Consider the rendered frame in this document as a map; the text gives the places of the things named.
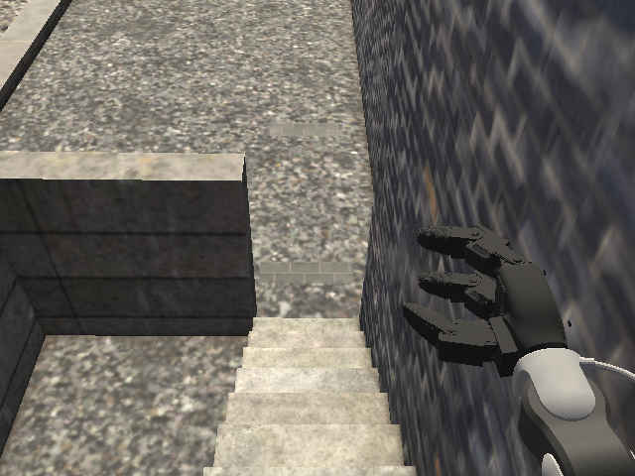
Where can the right robot hand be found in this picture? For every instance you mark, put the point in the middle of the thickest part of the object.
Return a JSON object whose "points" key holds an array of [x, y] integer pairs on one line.
{"points": [[520, 308]]}

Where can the right robot forearm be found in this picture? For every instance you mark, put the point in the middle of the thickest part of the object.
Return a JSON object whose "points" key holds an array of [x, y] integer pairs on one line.
{"points": [[565, 417]]}

